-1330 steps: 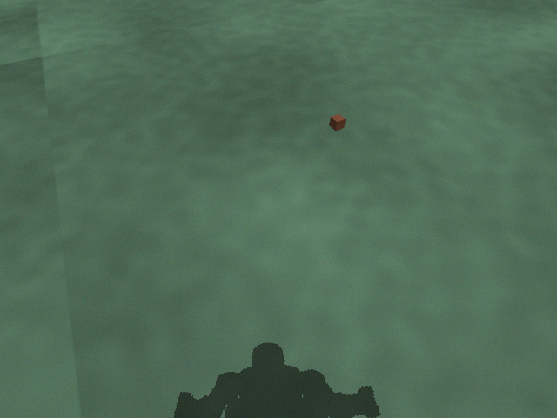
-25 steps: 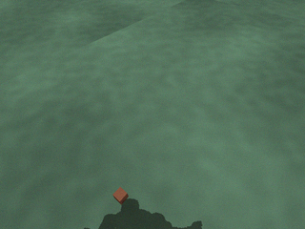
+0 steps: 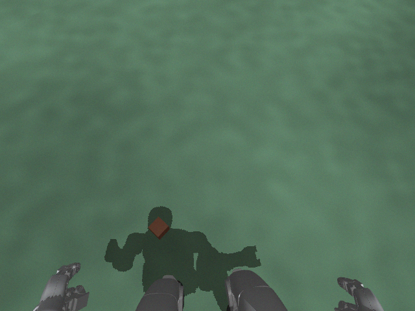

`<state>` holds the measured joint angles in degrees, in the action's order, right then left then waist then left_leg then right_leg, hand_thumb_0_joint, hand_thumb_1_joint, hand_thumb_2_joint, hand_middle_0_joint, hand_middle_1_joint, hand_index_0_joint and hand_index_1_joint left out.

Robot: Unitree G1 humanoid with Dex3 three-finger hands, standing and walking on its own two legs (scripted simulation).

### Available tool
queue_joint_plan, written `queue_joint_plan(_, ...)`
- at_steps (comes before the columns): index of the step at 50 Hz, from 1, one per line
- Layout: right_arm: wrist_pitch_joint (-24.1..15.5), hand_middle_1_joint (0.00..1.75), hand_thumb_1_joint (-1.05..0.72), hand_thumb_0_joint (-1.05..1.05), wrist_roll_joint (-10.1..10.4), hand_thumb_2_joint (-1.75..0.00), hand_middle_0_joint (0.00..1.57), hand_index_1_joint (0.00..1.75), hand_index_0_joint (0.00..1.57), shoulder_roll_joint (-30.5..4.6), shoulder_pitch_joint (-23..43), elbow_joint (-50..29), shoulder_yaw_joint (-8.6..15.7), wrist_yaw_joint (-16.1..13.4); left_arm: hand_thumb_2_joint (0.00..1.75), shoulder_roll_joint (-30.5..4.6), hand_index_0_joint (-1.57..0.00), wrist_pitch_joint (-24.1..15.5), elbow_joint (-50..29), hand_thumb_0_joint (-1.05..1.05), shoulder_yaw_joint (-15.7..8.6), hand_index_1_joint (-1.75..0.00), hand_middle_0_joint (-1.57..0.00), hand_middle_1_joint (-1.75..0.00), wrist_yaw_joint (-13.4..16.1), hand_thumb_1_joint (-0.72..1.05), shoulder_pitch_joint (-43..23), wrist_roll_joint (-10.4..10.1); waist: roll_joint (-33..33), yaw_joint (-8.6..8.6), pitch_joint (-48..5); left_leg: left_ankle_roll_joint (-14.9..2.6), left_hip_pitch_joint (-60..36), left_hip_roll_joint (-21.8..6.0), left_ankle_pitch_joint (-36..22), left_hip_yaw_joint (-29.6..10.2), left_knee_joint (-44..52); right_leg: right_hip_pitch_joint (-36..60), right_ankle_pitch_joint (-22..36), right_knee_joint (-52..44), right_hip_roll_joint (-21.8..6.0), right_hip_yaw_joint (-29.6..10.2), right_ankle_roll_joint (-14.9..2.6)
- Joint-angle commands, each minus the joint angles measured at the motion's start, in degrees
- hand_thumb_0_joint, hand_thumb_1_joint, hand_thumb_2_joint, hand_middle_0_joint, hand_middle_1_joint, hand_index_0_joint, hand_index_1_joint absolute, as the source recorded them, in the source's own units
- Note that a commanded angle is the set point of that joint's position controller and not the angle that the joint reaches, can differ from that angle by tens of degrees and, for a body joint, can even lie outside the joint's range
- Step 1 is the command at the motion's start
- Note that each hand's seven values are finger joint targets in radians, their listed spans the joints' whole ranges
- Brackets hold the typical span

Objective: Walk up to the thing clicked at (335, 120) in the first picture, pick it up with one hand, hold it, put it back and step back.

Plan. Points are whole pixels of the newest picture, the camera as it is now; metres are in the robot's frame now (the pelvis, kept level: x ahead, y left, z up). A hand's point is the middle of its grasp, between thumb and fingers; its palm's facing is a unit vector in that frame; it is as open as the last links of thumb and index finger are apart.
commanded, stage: walk up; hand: left
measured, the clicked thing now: (159, 228) +0.41 +0.19 -0.72
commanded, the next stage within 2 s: none
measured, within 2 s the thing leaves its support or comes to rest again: neither
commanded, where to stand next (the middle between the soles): +0.02 -0.03 m, yaw -1 degrees
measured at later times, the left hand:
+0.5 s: hand out of the picture +0.03 +0.24 -0.13, palm faces -0.05 -0.92 -0.38, open 7.4 cm
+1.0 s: hand out of the picture +0.08 +0.26 -0.14, palm faces -0.04 -0.93 -0.37, open 7.4 cm
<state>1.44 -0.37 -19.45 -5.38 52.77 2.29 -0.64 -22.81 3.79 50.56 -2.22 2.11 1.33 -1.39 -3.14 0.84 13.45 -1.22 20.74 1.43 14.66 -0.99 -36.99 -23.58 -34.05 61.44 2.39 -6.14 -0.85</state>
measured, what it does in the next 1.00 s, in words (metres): steps on the spot: right foot, then left foot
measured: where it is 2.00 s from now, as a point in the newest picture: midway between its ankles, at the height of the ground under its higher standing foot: outside the picture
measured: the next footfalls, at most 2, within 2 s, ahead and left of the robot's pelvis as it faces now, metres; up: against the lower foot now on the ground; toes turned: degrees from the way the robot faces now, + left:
right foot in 0.26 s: -0.03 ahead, -0.13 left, +0.00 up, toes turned -1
left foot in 0.60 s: -0.02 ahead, +0.11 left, +0.00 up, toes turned -1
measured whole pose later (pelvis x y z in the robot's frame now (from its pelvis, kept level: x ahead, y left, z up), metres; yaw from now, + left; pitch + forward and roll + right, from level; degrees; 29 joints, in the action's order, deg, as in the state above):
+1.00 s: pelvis -0.01 +0.00 +0.01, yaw -2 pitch -4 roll +2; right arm 1.4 0.0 -21.0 -15.5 48.3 2.8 -0.5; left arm -22.4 1.4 51.8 -2.6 0.0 11.3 -0.8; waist -2.5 1.1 9.1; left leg -1.7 5.4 2.3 21.8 2.0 -31.5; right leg -23.6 -9.5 36.0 -2.1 -0.1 -0.5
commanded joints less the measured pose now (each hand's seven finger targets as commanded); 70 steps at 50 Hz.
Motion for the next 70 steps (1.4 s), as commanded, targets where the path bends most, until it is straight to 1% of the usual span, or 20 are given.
queue_joint_plan(1, -1.0, 0.3, -0.9, 0.0, -0.42, -0.9, 0.2, 0.3, 0.2, -16.46, 0.04, -6.24, 4.47, -2.34, 0.9, -10.39, -0.2, 0.19, -1.95, 0.0, -3.43, -0.3, -0.2, -0.3, 0.34, 0.9, 8.6, 0.05, 12.44, -2.02, -19.9, -10.88, -14.07, -15.03, -46.55, -11.09, 7.14, -3.36, 1.69, 13.46, 1.56, -4.7, -0.03)
queue_joint_plan(8, -1.61, 0.3, -0.9, 0.0, -1.25, -0.9, 0.2, 0.3, 0.2, -15.84, -3.79, -5.75, 4.12, -1.48, 0.9, -9.09, -0.2, -2.33, -2.88, 0.0, -3.29, -0.3, -0.2, -0.3, -0.42, 0.9, 6.01, 1.03, 12.36, 1.33, -20.81, -12.51, -18.78, -15.71, -29.47, -10.41, 6.05, 0.64, 4.36, -10.96, -1.49, 1.2, 2.49)
queue_joint_plan(12, -0.16, 0.3, -0.9, 0.0, -0.96, -0.9, 0.2, 0.3, 0.2, -17.07, -0.04, -6.6, 3.7, -0.14, 0.9, -8.66, -0.2, -3.74, 1.08, 0.0, -4.2, -0.3, -0.2, -0.3, -0.94, 0.9, 12.2, 2.26, 12.41, -2.11, -19.04, -9.21, -6.5, -13.41, -17.98, -8.29, 1.13, 15.74, 16.27, -35.89, -0.75, 5.96, 0.21)
queue_joint_plan(14, -0.07, 0.3, -0.9, 0.0, 0.23, -0.9, 0.2, 0.3, 0.2, -12.56, -1.38, -6.84, 2.46, -0.14, 0.9, -14.35, -0.2, -4.24, -0.24, 0.0, -5.67, -0.3, -0.2, -0.3, -0.9, 0.9, 9.51, 4.19, -3.25, -1.18, -15.76, -2.22, 8.61, -5.31, -2.84, -4.2, -9.56, 19.84, 21.08, -41.36, -11.73, -13.5, -4.61)
queue_joint_plan(16, -0.28, 0.3, -0.9, 0.0, 0.24, -0.9, 0.2, 0.3, 0.2, -15.54, 1.52, -6.47, 3.65, -1.52, 0.9, -19.69, -0.2, -3.79, -4.27, 0.0, -5.89, -0.3, -0.2, -0.3, -1.24, 0.9, 2.2, 4.21, -11.39, -2.61, -10.12, 0.67, -0.75, 0.74, 22.02, -6.54, -22.6, -4.15, 23.62, -43.87, -25.57, -27.05, -16.39)
queue_joint_plan(19, -1.03, 0.3, -0.9, 0.0, 0.76, -0.9, 0.2, 0.3, 0.2, -13.89, -2.49, -3.18, 3.2, -0.39, 0.9, -11.24, -0.2, -4.44, -4.05, 0.0, -4.43, -0.3, -0.2, -0.3, -1.1, 0.9, -0.09, 3.33, -3.85, 0.32, -7.97, 0.49, 1.04, 1.62, 13.81, -6.22, -20.32, 3.16, 28.44, -39.32, -14.82, -7.88, -10.29)
queue_joint_plan(24, -3.25, 0.3, -0.9, 0.0, -0.88, -0.9, 0.2, 0.3, 0.2, -16.77, -3.23, -4.83, 3.72, 2.03, 0.9, -15.8, -0.2, -5.84, -3.24, 0.0, -6.76, -0.3, -0.2, -0.3, -3.28, 0.9, 14.01, 4.14, -9.68, -6.35, -12.11, 1.71, 13.3, 0.43, 15.88, -0.69, -7.67, 27.18, -6.55, -45.59, -16.07, -17.39, -12.13)
queue_joint_plan(28, -5.03, 0.3, -0.9, 0.0, -1.19, -0.9, 0.2, 0.3, 0.2, -13.64, -5.07, -5.04, 3.66, 2.43, 0.9, -15.24, -0.2, -5.64, -4.33, 0.0, -6.01, -0.3, -0.2, -0.3, -3.96, 0.9, 12.98, 3.23, -5.89, -3.38, -8.06, -0.45, 1.66, -1.31, 12.07, 0.54, 8.53, 18.85, 8.39, -43.22, -16.48, -11.46, -11.4)
queue_joint_plan(30, -5.99, 0.3, -0.9, 0.0, -1.49, -0.9, 0.2, 0.3, 0.2, -13.21, -16.37, -2.27, 4.69, 1.79, 0.9, -12.25, -0.2, -5.32, -6.42, 0.0, -4.47, -0.3, -0.2, -0.3, -4.25, 0.9, 8.9, 2.89, -0.56, 4.0, -12.61, -2.04, -20.7, -0.35, -0.29, 1.12, 21.75, 6.98, 20.24, -28.62, -10.93, -1.6, -6.52)
queue_joint_plan(32, -6.77, 0.3, -0.9, 0.0, -2.9, -0.9, 0.2, 0.3, 0.2, -22.79, -20.22, -3.1, 7.08, 0.82, 0.9, -7.11, -0.2, -5.18, -8.39, 0.0, -3.28, -0.3, -0.2, -0.3, -3.75, 0.9, 8.16, 2.09, 13.87, 4.73, -10.3, -7.54, -32.63, -21.43, 13.49, -35.0, 26.95, -22.88, 3.46, -4.04, 1.59, 4.89, -0.88)
queue_joint_plan(33, -6.65, 0.3, -0.9, 0.0, -1.29, -0.9, 0.2, 0.3, 0.2, -22.93, -19.8, -3.67, 7.13, 0.89, 0.9, -12.83, -0.2, -5.27, -7.78, 0.0, -4.44, -0.3, -0.2, -0.3, -3.27, 0.9, 6.08, 2.76, 7.15, 5.5, -6.93, -12.08, -23.28, -25.08, 20.46, -37.1, 27.58, -19.26, 4.74, -3.77, -4.03, -2.49, -1.44)
queue_joint_plan(37, -7.63, 0.3, -0.9, 0.0, -0.28, -0.9, 0.2, 0.3, 0.2, -16.56, -14.99, -6.26, 4.92, 0.47, 0.9, -13.01, -0.2, -5.38, -4.27, 0.0, -4.48, -0.3, -0.2, -0.3, -4.54, 0.9, 14.63, 2.17, 7.63, 0.32, -5.94, -5.53, -23.66, -14.64, -2.18, -14.36, 24.53, -14.98, 16.29, -6.24, -5.14, -2.44, -0.89)
queue_joint_plan(44, -2.97, 0.3, -0.9, 0.0, -0.85, -0.9, 0.2, 0.3, 0.2, -13.54, -7.29, -9.22, 3.41, -0.06, 0.9, -8.84, -0.2, -4.91, -2.72, 0.0, -2.86, -0.3, -0.2, -0.3, -1.01, 0.9, 11.28, -0.46, 18.53, -0.55, -2.58, -7.37, -6.74, -8.91, -43.72, 0.87, 15.66, 1.56, 21.51, -18.45, -3.92, 8.29, 1.9)
queue_joint_plan(50, 0.14, 0.3, -0.9, 0.0, 1.89, -0.9, 0.2, 0.3, 0.2, -14.56, -7.25, -9.45, 3.79, -0.87, 0.9, -9.82, -0.2, -3.59, -2.46, 0.0, -4.0, -0.3, -0.2, -0.3, -1.2, 0.9, 10.65, 1.81, 6.23, -1.98, -12.4, -4.08, -6.05, -6.68, -24.24, -1.96, 0.07, 14.48, 31.61, -33.36, -2.45, 7.87, -1.31)
queue_joint_plan(53, 0.38, 0.3, -0.9, 0.0, 2.64, -0.9, 0.2, 0.3, 0.2, -10.63, -14.85, -8.02, 2.55, -2.03, 0.9, -13.17, -0.2, -3.36, -5.89, 0.0, -4.65, -0.3, -0.2, -0.3, -0.78, 0.9, 8.63, 2.27, -11.26, -1.44, -19.77, 0.28, 0.82, 6.06, 21.48, -1.46, -26.85, 21.18, 70.9, -36.65, -21.36, -12.57, -13.71)
queue_joint_plan(54, 1.13, 0.3, -0.9, 0.0, 2.02, -0.9, 0.2, 0.3, 0.2, -12.44, -16.15, -7.58, 3.33, -2.81, 0.9, -14.32, -0.2, -3.23, -6.76, 0.0, -4.76, -0.3, -0.2, -0.3, -0.51, 0.9, 7.55, 2.58, -13.93, -1.9, -20.23, 0.91, -0.04, 3.97, 26.05, -4.22, -32.36, 16.67, 67.64, -37.44, -25.81, -18.25, -18.27)
queue_joint_plan(60, 1.11, 0.3, -0.9, 0.0, 1.19, -0.9, 0.2, 0.3, 0.2, -15.0, -15.96, -5.98, 3.87, -2.5, 0.9, -9.48, -0.2, -0.75, -11.51, 0.0, -4.89, -0.3, -0.2, -0.3, -0.41, 0.9, 0.18, 4.07, -6.31, -1.38, -22.87, 2.62, 2.71, 3.85, 15.8, -2.8, -36.38, 11.8, 31.69, -36.51, -15.06, -2.74, -12.68)
queue_joint_plan(68, -1.33, 0.3, -0.9, 0.0, -1.7, -0.9, 0.2, 0.3, 0.2, -14.92, -20.27, -1.45, 4.39, -2.26, 0.9, -11.16, -0.2, 2.28, -11.26, 0.0, -5.67, -0.3, -0.2, -0.3, -2.34, 0.9, 1.74, 3.63, -6.48, -0.47, -17.2, -0.53, -11.7, 0.49, 6.52, 3.49, 5.76, -0.64, 3.72, -34.42, -14.68, -4.95, -6.42)
queue_joint_plan(69, -1.16, 0.3, -0.9, 0.0, -2.71, -0.9, 0.2, 0.3, 0.2, -16.32, -17.93, -2.29, 4.74, -1.76, 0.9, -8.75, -0.2, 2.31, -10.88, 0.0, -4.86, -0.3, -0.2, -0.3, -2.23, 0.9, 3.11, 3.21, 1.28, -0.59, -13.74, -2.31, -10.81, -3.29, 12.43, -6.32, 9.63, -9.02, -1.48, -26.74, -11.47, -3.8, -3.95)
queue_joint_plan(70, -0.5, 0.3, -0.9, 0.0, -3.82, -0.9, 0.2, 0.3, 0.2, -20.6, -11.88, -6.25, 5.02, -0.81, 0.9, -7.07, -0.2, 1.26, -10.5, 0.0, -3.76, -0.3, -0.2, -0.3, -1.71, 0.9, 5.0, 1.48, 20.32, -0.88, -8.66, -8.52, -0.61, -18.59, 23.11, -28.16, 20.72, -16.66, -2.46, -10.19, -1.7, 4.16, -0.84)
